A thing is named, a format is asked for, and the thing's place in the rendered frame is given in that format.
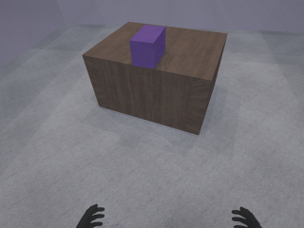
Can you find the robot left hand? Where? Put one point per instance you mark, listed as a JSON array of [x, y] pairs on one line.
[[87, 217]]

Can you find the pedestal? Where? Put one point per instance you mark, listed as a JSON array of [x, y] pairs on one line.
[[176, 93]]

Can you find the carton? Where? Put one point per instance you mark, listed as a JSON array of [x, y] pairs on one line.
[[147, 46]]

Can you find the robot right hand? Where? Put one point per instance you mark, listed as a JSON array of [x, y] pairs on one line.
[[248, 218]]

